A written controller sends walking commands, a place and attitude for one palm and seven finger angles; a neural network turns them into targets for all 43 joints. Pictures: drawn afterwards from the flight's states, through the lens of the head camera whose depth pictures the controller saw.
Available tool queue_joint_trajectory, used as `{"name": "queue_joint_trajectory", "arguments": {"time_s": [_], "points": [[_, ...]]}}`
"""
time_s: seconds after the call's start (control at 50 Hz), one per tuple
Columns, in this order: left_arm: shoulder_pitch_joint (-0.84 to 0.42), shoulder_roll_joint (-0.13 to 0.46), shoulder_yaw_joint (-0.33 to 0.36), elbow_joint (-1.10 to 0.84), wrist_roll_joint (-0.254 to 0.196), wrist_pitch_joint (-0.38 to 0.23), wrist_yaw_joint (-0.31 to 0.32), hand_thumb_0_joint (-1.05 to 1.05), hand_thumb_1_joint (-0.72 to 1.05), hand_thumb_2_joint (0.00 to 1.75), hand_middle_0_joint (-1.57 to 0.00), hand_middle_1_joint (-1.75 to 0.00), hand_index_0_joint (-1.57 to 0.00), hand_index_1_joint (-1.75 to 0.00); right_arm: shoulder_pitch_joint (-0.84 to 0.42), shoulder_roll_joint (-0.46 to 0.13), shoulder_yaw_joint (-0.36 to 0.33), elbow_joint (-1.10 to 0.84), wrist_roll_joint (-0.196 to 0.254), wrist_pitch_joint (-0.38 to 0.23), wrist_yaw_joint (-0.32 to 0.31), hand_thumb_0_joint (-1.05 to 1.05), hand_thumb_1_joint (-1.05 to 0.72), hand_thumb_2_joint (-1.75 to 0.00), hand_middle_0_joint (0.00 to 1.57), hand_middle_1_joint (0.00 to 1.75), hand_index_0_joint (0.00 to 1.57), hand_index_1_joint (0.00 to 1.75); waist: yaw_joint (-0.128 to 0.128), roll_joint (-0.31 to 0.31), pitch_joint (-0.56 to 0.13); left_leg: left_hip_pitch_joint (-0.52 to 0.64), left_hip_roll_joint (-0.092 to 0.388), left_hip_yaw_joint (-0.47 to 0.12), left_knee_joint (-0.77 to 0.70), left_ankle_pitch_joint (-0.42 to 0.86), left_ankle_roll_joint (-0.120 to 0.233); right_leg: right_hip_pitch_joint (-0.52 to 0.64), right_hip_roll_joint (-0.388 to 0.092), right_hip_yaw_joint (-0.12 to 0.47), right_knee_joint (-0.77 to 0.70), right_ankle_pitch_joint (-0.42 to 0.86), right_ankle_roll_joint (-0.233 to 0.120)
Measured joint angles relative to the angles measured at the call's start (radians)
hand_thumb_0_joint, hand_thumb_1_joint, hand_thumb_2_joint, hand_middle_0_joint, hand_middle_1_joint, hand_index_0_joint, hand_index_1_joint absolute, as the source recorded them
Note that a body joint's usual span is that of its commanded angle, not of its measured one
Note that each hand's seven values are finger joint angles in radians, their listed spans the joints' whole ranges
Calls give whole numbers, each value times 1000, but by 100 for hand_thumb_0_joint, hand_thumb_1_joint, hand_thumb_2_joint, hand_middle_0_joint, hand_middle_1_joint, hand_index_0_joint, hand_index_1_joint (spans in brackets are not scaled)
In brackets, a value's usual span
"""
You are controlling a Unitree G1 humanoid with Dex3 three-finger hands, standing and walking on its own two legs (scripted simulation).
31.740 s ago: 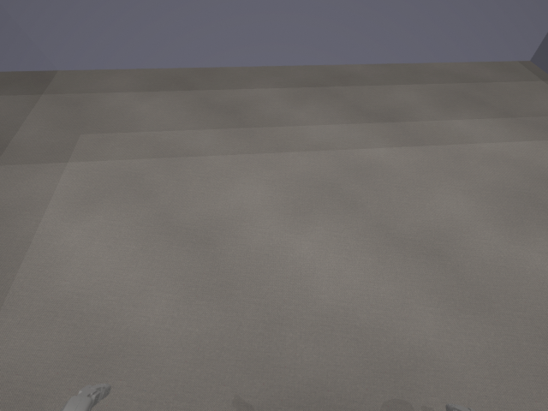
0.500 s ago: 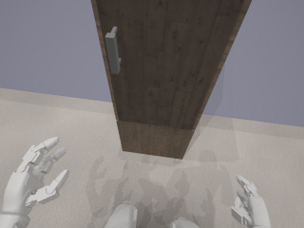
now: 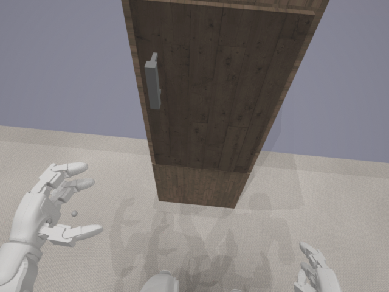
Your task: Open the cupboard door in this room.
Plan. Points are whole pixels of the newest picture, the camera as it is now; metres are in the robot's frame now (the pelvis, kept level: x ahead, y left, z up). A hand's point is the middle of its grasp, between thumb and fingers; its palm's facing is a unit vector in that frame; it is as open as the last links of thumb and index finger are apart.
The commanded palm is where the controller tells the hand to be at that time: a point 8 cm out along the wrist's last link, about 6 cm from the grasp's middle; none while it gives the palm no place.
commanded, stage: raise the hand with hooked fingers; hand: left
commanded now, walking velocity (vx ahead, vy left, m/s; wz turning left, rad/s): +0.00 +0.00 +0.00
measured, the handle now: (155, 81) +0.56 +0.14 +0.11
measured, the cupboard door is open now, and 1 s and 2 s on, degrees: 0 0 0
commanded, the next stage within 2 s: move the hooked fingers beside the handle in 1.10 s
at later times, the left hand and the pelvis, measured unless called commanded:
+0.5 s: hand (57, 170) +0.29 +0.26 +0.12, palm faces +0.03 -1.00 -0.05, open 13.9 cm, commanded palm +0.26 +0.31 +0.12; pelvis +0.01 -0.01 +0.03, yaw +0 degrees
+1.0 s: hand (72, 159) +0.30 +0.24 +0.13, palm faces +0.03 -1.00 -0.04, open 13.9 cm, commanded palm +0.28 +0.29 +0.13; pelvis +0.01 -0.03 +0.03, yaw +0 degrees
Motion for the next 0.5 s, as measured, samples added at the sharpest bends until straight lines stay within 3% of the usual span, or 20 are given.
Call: {"name": "queue_joint_trajectory", "arguments": {"time_s": [0.16,0.3,0.5], "points": [[-82,41,28,27,-9,58,8,0,-25,40,-29,-104,-29,-105,-13,19,25,-17,6,2,-14,1,-90,-90,20,30,20,30,-8,-7,3,85,-4,8,-73,25,1,82,-1,9,-75,30,3],[-150,61,48,105,-6,128,-17,-1,-40,34,-29,-114,-30,-114,-4,12,36,-26,10,15,-16,1,-90,-90,21,30,20,30,2,6,9,137,-8,7,-127,45,0,134,-1,8,-131,51,3],[-234,84,89,166,-11,124,-57,-1,-48,30,-30,-119,-30,-120,6,2,35,1,10,25,-24,1,-90,-90,21,30,20,30,4,2,25,192,-4,4,-180,62,-12,186,5,7,-179,66,-9]]}}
